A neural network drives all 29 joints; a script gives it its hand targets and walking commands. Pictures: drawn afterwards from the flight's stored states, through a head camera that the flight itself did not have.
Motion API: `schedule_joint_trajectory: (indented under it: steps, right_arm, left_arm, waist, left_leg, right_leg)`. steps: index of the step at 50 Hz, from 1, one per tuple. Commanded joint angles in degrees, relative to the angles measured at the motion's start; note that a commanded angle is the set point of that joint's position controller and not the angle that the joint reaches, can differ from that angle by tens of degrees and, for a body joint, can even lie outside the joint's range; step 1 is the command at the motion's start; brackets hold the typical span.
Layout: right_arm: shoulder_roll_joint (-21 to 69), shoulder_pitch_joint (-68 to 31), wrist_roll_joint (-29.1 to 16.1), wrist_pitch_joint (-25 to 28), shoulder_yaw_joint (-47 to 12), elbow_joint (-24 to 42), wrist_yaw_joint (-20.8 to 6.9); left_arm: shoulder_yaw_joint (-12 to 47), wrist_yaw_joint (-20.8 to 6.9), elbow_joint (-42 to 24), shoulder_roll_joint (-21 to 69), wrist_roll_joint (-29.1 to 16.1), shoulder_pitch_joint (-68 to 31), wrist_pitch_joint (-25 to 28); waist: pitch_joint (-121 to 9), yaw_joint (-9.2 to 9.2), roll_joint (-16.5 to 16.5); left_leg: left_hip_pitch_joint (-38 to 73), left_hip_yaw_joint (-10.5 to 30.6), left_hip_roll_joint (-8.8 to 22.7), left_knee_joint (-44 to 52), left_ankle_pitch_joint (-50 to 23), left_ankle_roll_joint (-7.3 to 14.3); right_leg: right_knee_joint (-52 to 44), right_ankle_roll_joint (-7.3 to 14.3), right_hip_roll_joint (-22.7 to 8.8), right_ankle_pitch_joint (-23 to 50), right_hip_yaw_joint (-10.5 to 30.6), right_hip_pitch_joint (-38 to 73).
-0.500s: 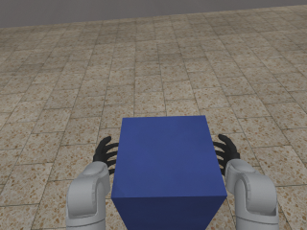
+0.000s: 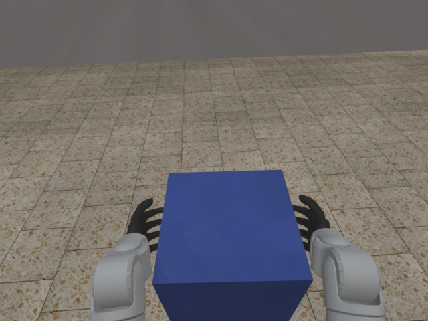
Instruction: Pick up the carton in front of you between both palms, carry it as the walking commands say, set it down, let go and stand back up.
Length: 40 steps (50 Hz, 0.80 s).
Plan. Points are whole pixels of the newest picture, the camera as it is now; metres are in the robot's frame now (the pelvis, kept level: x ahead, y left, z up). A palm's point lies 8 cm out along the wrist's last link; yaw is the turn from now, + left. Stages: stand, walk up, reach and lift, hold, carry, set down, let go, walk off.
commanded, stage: carry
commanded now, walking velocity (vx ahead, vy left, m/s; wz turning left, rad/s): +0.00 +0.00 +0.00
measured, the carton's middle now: (227, 254) +0.28 +0.00 +0.02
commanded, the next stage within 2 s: hold in 1.68 s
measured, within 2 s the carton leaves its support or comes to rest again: neither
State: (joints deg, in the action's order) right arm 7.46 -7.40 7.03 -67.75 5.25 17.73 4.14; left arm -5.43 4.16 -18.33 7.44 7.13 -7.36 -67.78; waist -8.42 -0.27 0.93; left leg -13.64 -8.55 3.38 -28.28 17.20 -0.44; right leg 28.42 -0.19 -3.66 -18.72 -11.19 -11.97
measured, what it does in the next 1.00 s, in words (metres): stands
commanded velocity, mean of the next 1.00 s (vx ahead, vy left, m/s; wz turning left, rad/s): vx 0.00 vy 0.00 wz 0.00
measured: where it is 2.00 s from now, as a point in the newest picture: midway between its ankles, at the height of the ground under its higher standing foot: outside the picture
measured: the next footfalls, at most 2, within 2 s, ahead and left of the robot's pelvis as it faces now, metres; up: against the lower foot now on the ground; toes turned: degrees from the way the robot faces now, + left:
none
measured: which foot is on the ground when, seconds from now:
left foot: down 0.00-1.00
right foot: down 0.00-1.00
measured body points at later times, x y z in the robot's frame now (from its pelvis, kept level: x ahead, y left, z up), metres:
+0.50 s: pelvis -0.01 +0.01 +0.00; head -0.03 +0.01 +0.45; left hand +0.28 +0.16 +0.03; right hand +0.28 -0.14 +0.03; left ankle -0.03 +0.11 -0.74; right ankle -0.05 -0.10 -0.74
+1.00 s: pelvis -0.04 +0.01 +0.00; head -0.06 +0.01 +0.45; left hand +0.26 +0.16 +0.03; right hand +0.26 -0.15 +0.03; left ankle -0.03 +0.11 -0.74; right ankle -0.05 -0.10 -0.74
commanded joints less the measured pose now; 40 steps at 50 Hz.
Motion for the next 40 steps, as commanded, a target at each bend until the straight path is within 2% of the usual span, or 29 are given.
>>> schedule_joint_trajectory:
  steps: [1, 8, 15, 23, 27, 31, 35, 40]
  right_arm:
    - [48.9, -22.6, -20.6, 0.8, -39.7, 0.9, -14.1]
    - [48.8, -21.7, -17.4, 7.4, -38.0, -4.2, -14.4]
    - [46.4, -22.5, -13.7, 16.6, -35.7, -7.1, -14.1]
    - [41.8, -23.8, -5.5, 26.0, -24.3, -20.1, -13.0]
    - [45.2, -27.8, -4.1, 30.5, -22.5, -25.0, -13.7]
    - [49.3, -29.4, -5.1, 31.5, -24.3, -25.9, -14.6]
    - [50.7, -27.8, -7.3, 29.2, -27.5, -23.1, -14.9]
    - [49.4, -26.5, -7.1, 27.3, -26.9, -22.6, -15.0]
  left_arm:
    - [40.6, -14.2, -0.1, 48.9, -20.7, -22.9, 0.4]
    - [37.7, -14.4, 5.6, 49.0, -16.9, -20.8, 7.0]
    - [35.3, -14.0, 8.6, 46.6, -13.1, -21.0, 16.4]
    - [24.5, -13.1, 21.2, 41.9, -5.5, -23.2, 26.0]
    - [23.0, -13.9, 26.1, 45.3, -4.4, -27.4, 30.4]
    - [24.5, -14.8, 27.2, 49.4, -5.1, -28.8, 31.4]
    - [27.3, -15.0, 24.4, 50.8, -6.9, -26.8, 29.0]
    - [26.4, -15.0, 23.9, 49.5, -6.6, -25.5, 27.1]
  waist:
    - [-10.4, 0.13, -2.9]
    - [-12.1, 0.16, -1.2]
    - [-11.5, 0.16, -1.1]
    - [-8.4, 0.05, -1.2]
    - [-7.9, 0.1, -1.0]
    - [-9.2, 0.17, -0.9]
    - [-10.2, 0.23, -1.0]
    - [-9.3, 0.23, -1.1]
  left_leg:
    - [6.2, 4.6, 7.3, -0.9, -43.2, 0.9]
    - [6.0, 4.3, 6.5, -2.0, -38.7, 1.3]
    - [5.2, 4.4, 6.1, -1.1, -31.4, 1.8]
    - [4.2, 4.7, 6.2, 1.8, -22.8, 1.8]
    - [3.6, 5.1, 6.1, 3.1, -18.8, 2.0]
    - [3.9, 5.3, 6.1, 3.2, -18.2, 2.0]
    - [4.0, 5.3, 6.1, 3.0, -19.2, 1.9]
    - [3.0, 5.1, 6.2, 3.2, -18.3, 1.7]
  right_leg:
    - [1.2, -1.0, -5.5, 32.0, 4.0, 4.5]
    - [2.2, -0.7, -6.0, 33.7, 4.4, 5.7]
    - [0.9, 0.0, -6.1, 28.0, 4.8, 4.8]
    - [-2.2, 0.3, -6.2, 20.4, 5.5, 3.2]
    - [-3.4, 0.6, -6.2, 17.1, 6.0, 2.6]
    - [-3.5, 0.7, -6.2, 16.6, 6.2, 3.0]
    - [-3.2, 0.7, -6.3, 17.4, 6.1, 3.3]
    - [-3.4, 0.7, -6.3, 16.9, 6.2, 2.6]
